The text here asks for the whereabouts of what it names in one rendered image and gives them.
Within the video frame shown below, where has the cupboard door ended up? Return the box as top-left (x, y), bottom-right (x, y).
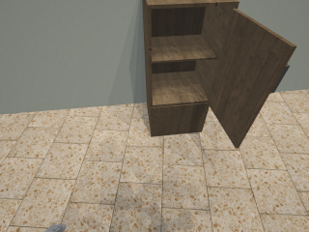
top-left (207, 9), bottom-right (296, 149)

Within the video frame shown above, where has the handle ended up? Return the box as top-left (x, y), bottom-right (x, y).
top-left (270, 64), bottom-right (290, 94)

